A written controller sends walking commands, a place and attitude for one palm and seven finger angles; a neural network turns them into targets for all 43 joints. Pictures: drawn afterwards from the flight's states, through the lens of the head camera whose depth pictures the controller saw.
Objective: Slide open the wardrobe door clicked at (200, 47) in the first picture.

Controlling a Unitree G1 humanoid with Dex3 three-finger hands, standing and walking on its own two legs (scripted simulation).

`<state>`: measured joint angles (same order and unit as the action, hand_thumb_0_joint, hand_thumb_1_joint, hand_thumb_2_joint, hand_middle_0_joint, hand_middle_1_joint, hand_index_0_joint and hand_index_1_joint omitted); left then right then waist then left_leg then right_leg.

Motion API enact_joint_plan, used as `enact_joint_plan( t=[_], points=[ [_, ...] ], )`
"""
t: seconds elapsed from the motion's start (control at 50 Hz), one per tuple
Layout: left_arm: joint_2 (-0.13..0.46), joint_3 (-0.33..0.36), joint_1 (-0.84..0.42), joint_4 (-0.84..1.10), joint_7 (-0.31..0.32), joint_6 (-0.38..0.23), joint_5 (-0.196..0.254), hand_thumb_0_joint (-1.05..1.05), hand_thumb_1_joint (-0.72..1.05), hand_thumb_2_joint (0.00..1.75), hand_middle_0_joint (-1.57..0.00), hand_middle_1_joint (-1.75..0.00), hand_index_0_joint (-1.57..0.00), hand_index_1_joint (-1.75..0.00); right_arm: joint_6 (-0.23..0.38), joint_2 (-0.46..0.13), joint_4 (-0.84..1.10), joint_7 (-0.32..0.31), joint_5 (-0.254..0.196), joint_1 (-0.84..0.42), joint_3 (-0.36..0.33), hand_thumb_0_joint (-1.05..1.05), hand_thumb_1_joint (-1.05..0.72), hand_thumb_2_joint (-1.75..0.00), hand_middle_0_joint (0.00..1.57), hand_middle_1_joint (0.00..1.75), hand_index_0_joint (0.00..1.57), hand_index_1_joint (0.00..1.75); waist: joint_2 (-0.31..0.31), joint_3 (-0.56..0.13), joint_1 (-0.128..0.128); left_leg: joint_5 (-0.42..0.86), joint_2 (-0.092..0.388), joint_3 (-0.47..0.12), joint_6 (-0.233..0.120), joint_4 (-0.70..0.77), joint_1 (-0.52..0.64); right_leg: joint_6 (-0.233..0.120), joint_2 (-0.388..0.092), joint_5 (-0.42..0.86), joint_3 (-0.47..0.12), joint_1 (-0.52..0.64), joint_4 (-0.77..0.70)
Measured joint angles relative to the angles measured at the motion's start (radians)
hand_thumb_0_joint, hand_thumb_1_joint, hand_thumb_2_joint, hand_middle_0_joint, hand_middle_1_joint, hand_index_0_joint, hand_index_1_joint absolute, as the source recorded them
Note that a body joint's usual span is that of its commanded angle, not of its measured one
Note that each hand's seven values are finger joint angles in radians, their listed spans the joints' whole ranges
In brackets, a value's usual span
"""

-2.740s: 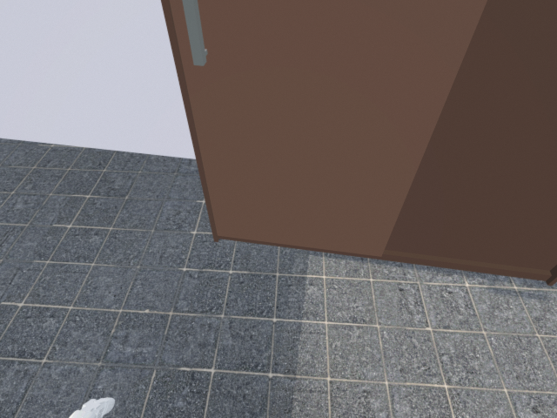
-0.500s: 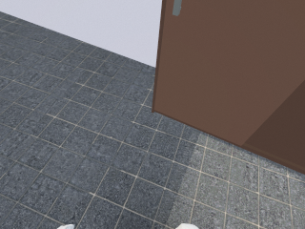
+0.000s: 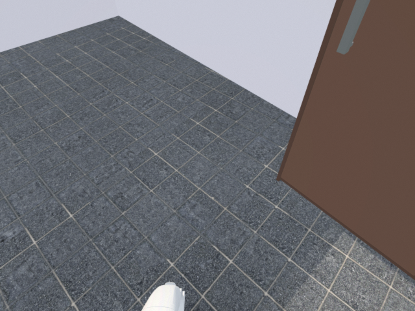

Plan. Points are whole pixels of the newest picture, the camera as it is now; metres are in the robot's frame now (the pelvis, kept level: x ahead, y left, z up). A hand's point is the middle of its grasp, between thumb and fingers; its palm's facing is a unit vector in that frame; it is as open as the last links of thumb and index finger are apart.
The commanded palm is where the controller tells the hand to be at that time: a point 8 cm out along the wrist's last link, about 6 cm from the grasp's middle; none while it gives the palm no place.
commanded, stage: walk to a spot facing it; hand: left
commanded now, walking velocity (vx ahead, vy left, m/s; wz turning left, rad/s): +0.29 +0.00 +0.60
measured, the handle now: (357, 21) +0.86 -0.38 +0.17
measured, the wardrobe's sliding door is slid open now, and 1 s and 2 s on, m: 0.00 0.00 0.00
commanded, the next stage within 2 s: turn to face it in 0.24 s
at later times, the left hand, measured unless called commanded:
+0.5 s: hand (98, 264) +0.24 +0.29 -0.16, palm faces +0.24 -0.95 -0.20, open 7.4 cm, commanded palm none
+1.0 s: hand (121, 228) +0.34 +0.26 -0.17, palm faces +0.00 -0.97 -0.23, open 7.4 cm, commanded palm none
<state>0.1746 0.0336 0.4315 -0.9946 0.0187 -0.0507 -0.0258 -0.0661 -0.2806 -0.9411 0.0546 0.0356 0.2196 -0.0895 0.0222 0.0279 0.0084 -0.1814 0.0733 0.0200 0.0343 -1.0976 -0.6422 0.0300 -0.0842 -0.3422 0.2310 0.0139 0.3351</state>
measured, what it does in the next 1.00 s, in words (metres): walks ahead: left foot, then right foot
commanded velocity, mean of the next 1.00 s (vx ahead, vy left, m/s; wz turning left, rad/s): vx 0.08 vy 0.00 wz -0.26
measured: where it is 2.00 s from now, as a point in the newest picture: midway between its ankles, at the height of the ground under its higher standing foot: (191, 296)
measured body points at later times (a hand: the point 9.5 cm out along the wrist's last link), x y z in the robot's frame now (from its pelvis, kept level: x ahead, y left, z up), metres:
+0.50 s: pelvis +0.19 +0.08 +0.00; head +0.19 +0.10 +0.45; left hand +0.23 +0.34 -0.14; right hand +0.29 -0.14 -0.14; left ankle +0.13 +0.14 -0.74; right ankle +0.30 -0.05 -0.67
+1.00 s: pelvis +0.28 +0.07 +0.00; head +0.32 +0.06 +0.45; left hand +0.34 +0.32 -0.15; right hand +0.35 -0.18 -0.15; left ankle +0.30 +0.25 -0.69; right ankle +0.34 -0.01 -0.74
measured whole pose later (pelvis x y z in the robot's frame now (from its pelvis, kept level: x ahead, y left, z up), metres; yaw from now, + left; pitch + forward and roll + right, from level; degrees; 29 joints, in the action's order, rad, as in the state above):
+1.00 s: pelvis +0.28 +0.07 +0.00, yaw -4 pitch +1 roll +1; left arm 0.18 0.07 0.24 -0.96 0.00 0.03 -0.02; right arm -0.04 -0.21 -0.95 -0.02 0.02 0.16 -0.06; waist 0.00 0.07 0.02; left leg -0.37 0.08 -0.02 0.07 -0.94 -0.46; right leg -0.06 0.06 -0.14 -0.03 -0.33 0.46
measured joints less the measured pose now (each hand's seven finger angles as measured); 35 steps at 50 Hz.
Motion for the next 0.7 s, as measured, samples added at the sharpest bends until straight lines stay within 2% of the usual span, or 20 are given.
enact_joint_plan(
  t=[0.08,0.12,0.16,0.18,0.22,0.24,0.28,0.34,0.4,0.46,0.54,0.66,0.7],
  points=[
    [-0.008,0.0,0.037,-0.02,-0.001,-0.002,-0.008,0.0,0.9,0.9,-0.2,-0.3,-0.2,-0.3,0.002,0.02,0.005,0.009,0.0,-0.066,0.02,0.01,-0.91,-0.9,0.19,0.3,0.19,0.3,-0.014,0.039,0.036,-0.049,0.011,0.055,-0.022,0.208,0.054,0.036,-0.028,-0.057,0.056,0.034,0.025],
    [-0.003,0.002,0.055,-0.031,-0.005,0.001,-0.01,0.0,0.9,0.9,-0.2,-0.3,-0.2,-0.3,0.018,0.031,0.021,0.01,-0.001,-0.104,0.03,0.01,-0.91,-0.9,0.19,0.3,0.19,0.3,-0.031,0.06,0.053,-0.101,-0.009,0.088,-0.046,0.32,0.102,0.061,-0.057,-0.103,0.077,0.043,0.069],
    [0.001,0.005,0.077,-0.046,-0.013,0.005,-0.006,0.0,0.9,0.9,-0.21,-0.3,-0.2,-0.3,0.048,0.035,0.047,0.006,0.001,-0.129,0.038,0.01,-0.91,-0.9,0.19,0.3,0.19,0.3,-0.042,0.074,0.054,-0.083,-0.046,0.117,-0.079,0.445,0.181,0.075,-0.106,-0.165,0.086,0.012,0.22],
    [0.006,0.007,0.074,-0.055,-0.02,0.013,-0.001,0.0,0.9,0.9,-0.21,-0.3,-0.2,-0.3,0.066,0.039,0.059,0.0,0.001,-0.142,0.039,0.01,-0.91,-0.9,0.19,0.3,0.19,0.3,-0.05,0.086,0.047,-0.055,-0.064,0.119,-0.096,0.427,0.18,0.064,-0.135,-0.17,0.051,-0.043,0.379],
    [0.02,0.012,0.04,-0.058,-0.029,0.042,0.01,0.01,0.9,0.9,-0.21,-0.3,-0.2,-0.3,0.092,0.047,0.072,-0.012,-0.012,-0.159,0.044,0.0,-0.91,-0.9,0.19,0.3,0.19,0.3,-0.054,0.106,0.048,-0.096,-0.083,0.115,-0.119,0.368,0.184,0.048,-0.116,-0.18,-0.09,-0.198,0.726],
    [0.027,0.016,0.017,-0.056,-0.028,0.052,0.014,0.01,0.9,0.9,-0.21,-0.3,-0.2,-0.3,0.099,0.053,0.07,-0.017,-0.017,-0.159,0.048,0.0,-0.91,-0.9,0.19,0.3,0.19,0.3,-0.055,0.107,0.049,-0.114,-0.089,0.113,-0.124,0.373,0.206,0.042,-0.1,-0.161,-0.132,-0.271,0.852],
    [0.04,0.029,-0.034,-0.042,-0.026,0.055,0.013,0.01,0.91,0.9,-0.21,-0.3,-0.2,-0.3,0.108,0.066,0.061,-0.031,-0.019,-0.143,0.053,0.0,-0.91,-0.9,0.19,0.3,0.2,0.3,-0.054,0.097,0.044,-0.118,-0.101,0.101,-0.118,0.425,0.262,0.039,-0.084,-0.105,-0.167,-0.394,0.973],
    [0.056,0.041,-0.114,0.004,-0.026,0.048,0.003,0.01,0.91,0.9,-0.2,-0.3,-0.2,-0.29,0.121,0.087,0.037,-0.044,-0.017,-0.1,0.06,0.0,-0.91,-0.9,0.2,0.3,0.2,0.3,-0.061,0.072,0.034,-0.096,-0.122,0.079,-0.123,0.528,0.349,0.047,-0.083,-0.029,-0.183,-0.524,0.938],
    [0.06,0.041,-0.184,0.047,-0.023,0.039,0.0,0.01,0.91,0.9,-0.2,-0.3,-0.2,-0.29,0.127,0.106,0.006,-0.054,-0.021,-0.052,0.062,0.0,-0.91,-0.9,0.2,0.3,0.2,0.3,-0.066,0.047,0.024,-0.082,-0.136,0.057,-0.125,0.615,0.428,0.054,-0.075,0.044,-0.194,-0.602,0.849],
    [0.05,0.033,-0.233,0.064,-0.017,0.039,0.001,0.0,0.91,0.9,-0.2,-0.3,-0.2,-0.29,0.129,0.108,-0.024,-0.068,-0.023,-0.01,0.057,0.0,-0.93,-0.9,0.2,0.3,0.2,0.3,-0.068,0.026,0.011,-0.083,-0.142,0.047,-0.121,0.678,0.502,0.05,-0.057,0.11,-0.196,-0.627,0.742],
    [0.028,0.02,-0.263,0.064,-0.015,0.05,0.004,0.0,0.91,0.9,-0.2,-0.3,-0.2,-0.29,0.123,0.111,-0.058,-0.075,-0.016,0.036,0.057,0.0,-0.93,-0.9,0.2,0.3,0.2,0.3,-0.065,0.016,-0.002,-0.121,-0.138,0.061,-0.109,0.703,0.579,0.024,-0.02,0.164,-0.183,-0.584,0.558],
    [-0.01,0.011,-0.248,0.061,-0.029,0.07,0.003,0.0,0.91,0.9,-0.2,-0.3,-0.2,-0.29,0.098,0.101,-0.084,-0.086,-0.01,0.073,0.052,0.0,-0.92,-0.9,0.2,0.3,0.2,0.3,-0.028,0.038,-0.02,-0.263,-0.103,0.133,-0.079,0.589,0.619,-0.019,0.04,0.139,-0.143,-0.446,0.366],
    [-0.014,0.012,-0.242,0.063,-0.032,0.053,-0.002,0.0,0.91,0.9,-0.2,-0.3,-0.2,-0.29,0.086,0.097,-0.093,-0.085,-0.018,0.076,0.047,0.0,-0.91,-0.9,0.2,0.3,0.2,0.3,-0.007,0.055,-0.016,-0.299,-0.063,0.143,-0.062,0.407,0.55,-0.069,0.069,0.112,-0.134,-0.41,0.331]
  ],
)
